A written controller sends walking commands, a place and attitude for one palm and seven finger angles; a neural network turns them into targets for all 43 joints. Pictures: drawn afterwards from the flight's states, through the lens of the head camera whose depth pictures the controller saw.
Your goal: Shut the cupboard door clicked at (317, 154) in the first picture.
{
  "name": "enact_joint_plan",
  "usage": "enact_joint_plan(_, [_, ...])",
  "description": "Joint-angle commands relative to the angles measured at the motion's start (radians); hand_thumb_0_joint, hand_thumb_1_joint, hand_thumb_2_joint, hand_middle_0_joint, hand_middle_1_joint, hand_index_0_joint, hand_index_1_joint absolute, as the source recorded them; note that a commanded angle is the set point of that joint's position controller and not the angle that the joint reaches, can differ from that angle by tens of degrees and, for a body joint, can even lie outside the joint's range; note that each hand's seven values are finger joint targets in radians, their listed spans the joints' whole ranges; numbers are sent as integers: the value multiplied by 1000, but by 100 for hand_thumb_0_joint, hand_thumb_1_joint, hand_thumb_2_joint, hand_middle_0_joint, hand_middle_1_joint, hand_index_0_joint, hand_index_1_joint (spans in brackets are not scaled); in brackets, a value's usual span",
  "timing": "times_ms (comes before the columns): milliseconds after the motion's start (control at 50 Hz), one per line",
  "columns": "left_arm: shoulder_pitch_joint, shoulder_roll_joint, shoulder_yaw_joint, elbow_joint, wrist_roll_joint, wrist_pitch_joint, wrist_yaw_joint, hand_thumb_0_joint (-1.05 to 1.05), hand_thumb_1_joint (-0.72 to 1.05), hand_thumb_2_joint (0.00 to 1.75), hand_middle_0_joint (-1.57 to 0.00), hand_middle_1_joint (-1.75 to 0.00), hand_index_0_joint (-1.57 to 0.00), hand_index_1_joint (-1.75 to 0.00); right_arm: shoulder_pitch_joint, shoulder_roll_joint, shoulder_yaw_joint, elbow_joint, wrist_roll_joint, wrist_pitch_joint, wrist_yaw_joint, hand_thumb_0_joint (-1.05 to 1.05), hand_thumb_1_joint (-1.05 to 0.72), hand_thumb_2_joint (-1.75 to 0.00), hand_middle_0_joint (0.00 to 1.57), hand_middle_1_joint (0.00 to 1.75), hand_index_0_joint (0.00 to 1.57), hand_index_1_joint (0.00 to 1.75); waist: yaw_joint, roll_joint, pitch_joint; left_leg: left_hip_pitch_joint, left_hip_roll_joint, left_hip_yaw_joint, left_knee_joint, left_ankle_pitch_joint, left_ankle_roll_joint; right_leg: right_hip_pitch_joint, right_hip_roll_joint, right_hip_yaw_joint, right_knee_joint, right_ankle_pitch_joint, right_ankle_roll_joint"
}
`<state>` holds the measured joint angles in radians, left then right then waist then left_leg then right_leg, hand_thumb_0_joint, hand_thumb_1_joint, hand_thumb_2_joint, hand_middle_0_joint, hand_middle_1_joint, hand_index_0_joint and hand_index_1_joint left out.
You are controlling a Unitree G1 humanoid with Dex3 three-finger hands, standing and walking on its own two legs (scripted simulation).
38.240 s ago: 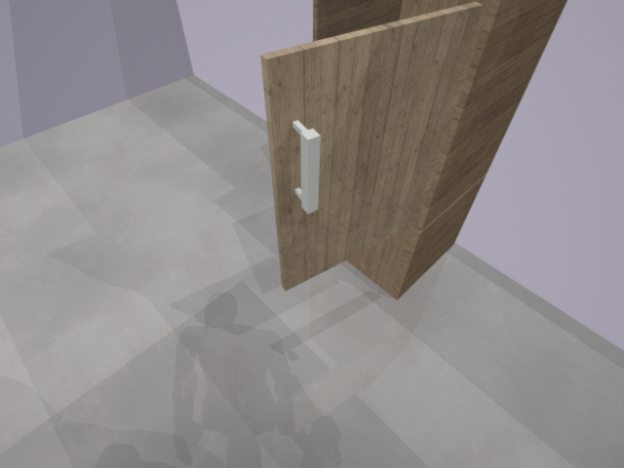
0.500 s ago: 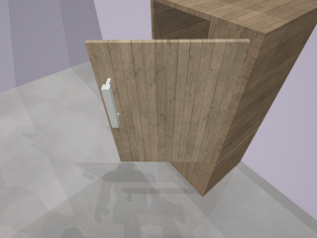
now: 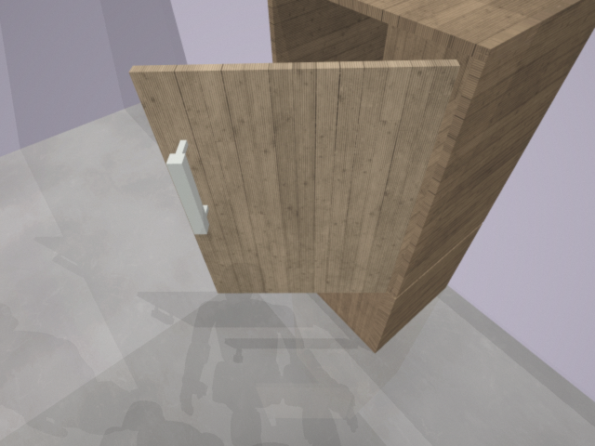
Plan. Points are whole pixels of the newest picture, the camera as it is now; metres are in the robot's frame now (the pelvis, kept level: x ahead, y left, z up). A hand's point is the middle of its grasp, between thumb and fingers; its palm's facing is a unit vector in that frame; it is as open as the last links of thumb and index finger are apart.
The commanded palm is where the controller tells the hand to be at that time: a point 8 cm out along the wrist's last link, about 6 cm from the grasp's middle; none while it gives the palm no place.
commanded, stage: look again from close up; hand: left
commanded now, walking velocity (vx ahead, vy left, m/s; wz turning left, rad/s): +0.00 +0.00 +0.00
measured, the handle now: (192, 189) +0.49 +0.21 +0.05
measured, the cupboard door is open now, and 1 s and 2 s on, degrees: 50 50 50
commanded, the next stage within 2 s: raise the hand and make a fist in 0.40 s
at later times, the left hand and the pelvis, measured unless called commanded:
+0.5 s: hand out of the picture +0.09 +0.19 -0.16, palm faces -0.01 -0.96 -0.26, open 7.4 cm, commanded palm +0.12 +0.24 -0.07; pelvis +0.03 -0.02 +0.00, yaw +0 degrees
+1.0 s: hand (162, 434) +0.15 +0.19 -0.04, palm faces +0.08 -1.00 -0.02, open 5.8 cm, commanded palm +0.14 +0.24 -0.03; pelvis -0.04 -0.01 -0.10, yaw +4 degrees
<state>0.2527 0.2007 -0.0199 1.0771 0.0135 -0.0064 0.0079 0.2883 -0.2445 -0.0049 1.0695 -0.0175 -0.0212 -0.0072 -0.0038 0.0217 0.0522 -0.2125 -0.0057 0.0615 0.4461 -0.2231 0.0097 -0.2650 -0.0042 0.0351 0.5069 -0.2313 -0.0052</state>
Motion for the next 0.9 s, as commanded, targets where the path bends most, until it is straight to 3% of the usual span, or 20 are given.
enact_joint_plan(0, [-8, 169, 36, -38, -2, -29, 16, 0, 90, 90, -20, -30, -20, -30, -2, -105, -14, -34, 4, -24, -12, 0, -90, -90, 20, 30, 20, 30, 0, -27, -46, 25, 104, -97, -93, 45, 21, 22, -93, 107, -108, 53, -46])
enact_joint_plan(340, [-61, 185, 46, -49, 0, -33, 20, 0, 90, 90, -20, -30, -20, -30, -60, -104, -16, -12, 3, -20, -19, 0, -90, -90, 20, 30, 20, 30, 5, -49, -63, 77, 112, -81, -80, 167, 8, 87, -96, 95, -106, 266, -45])
enact_joint_plan(460, [-70, 194, 48, -50, -1, -32, 19, 0, 90, 90, -20, -30, -20, -30, -77, -116, -16, -10, 2, -16, -20, 0, -90, -90, 20, 30, 20, 30, 3, -33, -58, 83, 113, -80, -88, 161, 4, 90, -98, 95, -115, 266, -46])
enact_joint_plan(480, [85, 136, 48, -8, -1, -42, 63, 0, 90, 90, -20, -30, -20, -30, -130, -97, -27, -67, 19, -11, -12, 0, -90, -90, 20, 30, 20, 30, 38, -63, -91, 14, 125, -15, 136, 97, -21, 150, -179, 134, -117, 594, 20])
enact_joint_plan(500, [-786, 868, 612, -1505, -130, -355, 46, 0, 90, 90, -20, -30, -20, -30, 27, -247, -95, -337, -11, -183, -141, 0, -90, -90, 20, 30, 20, 30, -62, -111, -405, 351, 68, -34, 301, 320, 42, 164, -111, 68, 92, 524, -13])
enact_joint_plan(520, [-7, 214, 125, -1080, -118, -252, 50, 0, 90, 90, -22, -32, -22, -32, -148, -122, -31, -344, 72, -235, -145, 0, -90, -90, 20, 30, 20, 30, -12, 332, -557, 271, 13, -75, 222, 526, 5, 70, -30, -38, 320, 401, -14])
enact_joint_plan(540, [254, -17, 94, -1167, -207, -132, 51, 0, 90, 90, -24, -34, -24, -34, -165, -109, -17, -405, 63, -286, -108, 0, -90, -90, 20, 30, 20, 30, 38, 406, -514, 306, 50, -108, 163, 704, -18, -26, -13, -129, 323, 203, -10])
enact_joint_plan(560, [91, 1, 84, -1153, -179, -162, 45, 0, 90, 90, -25, -36, -25, -36, -116, -82, -43, -402, 61, -316, -72, 0, -90, -90, 20, 30, 20, 30, -40, 168, -245, 108, 63, -104, 125, 580, -15, -162, -11, -117, 172, 83, 0])
enact_joint_plan(580, [188, -19, 135, -1051, -208, -188, 20, 0, 90, 90, -27, -38, -27, -38, -102, -102, -91, -413, 52, -327, -66, 0, -90, -90, 20, 30, 20, 30, -14, 2, -90, -71, 36, -82, 178, 373, -20, -174, -2, -125, 120, 178, -5])
enact_joint_plan(600, [261, 2, 162, -974, -217, -241, -16, 0, 90, 90, -29, -40, -29, -40, -111, -111, -95, -432, 41, -330, -59, 0, -90, -90, 20, 30, 20, 30, -20, -142, -27, -201, 9, -84, 236, 228, -13, -221, -15, -113, 131, 226, 3])
enact_joint_plan(620, [298, 9, 211, -913, -233, -320, -59, 0, 90, 90, -31, -42, -31, -42, -112, -111, -95, -439, 30, -331, -51, 0, -90, -90, 20, 30, 20, 30, -17, -253, -24, -295, -7, -90, 288, 158, -13, -263, -22, -100, 176, 256, 17])
enact_joint_plan(640, [391, -5, 229, -861, -251, -402, -123, 0, 90, 90, -33, -44, -33, -44, -110, -106, -100, -457, 31, -333, -40, 0, -90, -90, 20, 30, 20, 30, 25, -249, -53, -352, -20, -76, 334, 141, -24, -250, -35, -67, 236, 308, 14])
enact_joint_plan(660, [396, -31, 206, -871, -268, -493, -187, 0, 90, 90, -35, -46, -35, -46, -121, -100, -97, -475, 22, -336, -26, 0, -90, -90, 20, 30, 20, 30, 33, -277, -115, -414, -28, -71, 388, 100, -29, -282, -36, -55, 303, 299, 18])
enact_joint_plan(680, [375, -10, 229, -876, -279, -580, -250, 0, 90, 90, -36, -48, -36, -48, -129, -96, -103, -495, 20, -338, -17, 0, -90, -90, 20, 30, 20, 30, 45, -268, -164, -470, -32, -64, 436, 61, -33, -316, -32, -44, 358, 237, 13])
enact_joint_plan(720, [303, 76, 264, -921, -291, -720, -374, 0, 90, 90, -40, -52, -40, -52, -151, -105, -105, -551, 20, -347, -6, 0, -90, -90, 20, 30, 20, 30, 50, -179, -253, -567, -35, -56, 535, -13, -29, -375, -38, 15, 431, 106, 1])
enact_joint_plan(740, [289, 130, 310, -926, -300, -723, -407, 0, 90, 90, -42, -54, -42, -54, -153, -110, -106, -573, 26, -339, -7, 0, -90, -90, 20, 30, 20, 30, 73, -80, -275, -592, -36, -45, 565, -28, -21, -389, -40, 52, 446, 50, -15])
enact_joint_plan(760, [251, 129, 293, -998, -321, -702, -429, 0, 90, 90, -44, -56, -44, -56, -170, -115, -98, -627, 34, -332, -8, 0, -90, -90, 20, 30, 20, 30, 82, 0, -335, -599, -41, -30, 574, -69, -13, -395, -37, 59, 444, -76, -21])
enact_joint_plan(780, [196, 148, 306, -1053, -343, -669, -429, 0, 90, 90, -46, -58, -46, -58, -178, -115, -95, -663, 44, -327, -16, 0, -90, -90, 20, 30, 20, 30, 77, 1, -367, -611, -40, -25, 585, -117, -4, -416, -32, 71, 428, -198, -20])
enact_joint_plan(840, [8, 168, 286, -1254, -376, -596, -386, 0, 90, 90, -51, -64, -51, -64, -156, -114, -76, -716, 58, -315, -46, 0, -90, -90, 20, 30, 20, 30, 31, -44, -359, -653, -18, -49, 605, -270, 15, -469, -22, 106, 348, -499, -8])
enact_joint_plan(880, [-37, 174, 258, -1365, -357, -573, -344, 0, 90, 90, -55, -68, -55, -68, -135, -112, -66, -725, 63, -317, -66, 0, -90, -90, 20, 30, 20, 30, 11, -19, -367, -630, -11, -58, 603, -308, 25, -472, -18, 104, 325, -543, -8])
